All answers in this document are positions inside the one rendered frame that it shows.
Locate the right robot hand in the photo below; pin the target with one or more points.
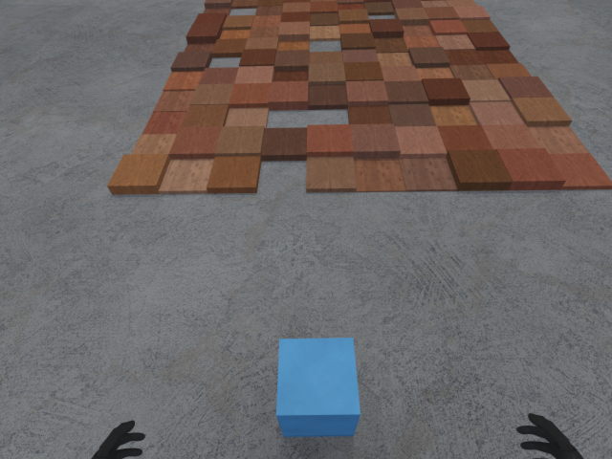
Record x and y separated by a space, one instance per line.
559 445

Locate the left robot hand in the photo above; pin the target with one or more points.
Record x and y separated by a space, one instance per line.
119 436

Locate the carton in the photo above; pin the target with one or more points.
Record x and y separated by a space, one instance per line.
317 388

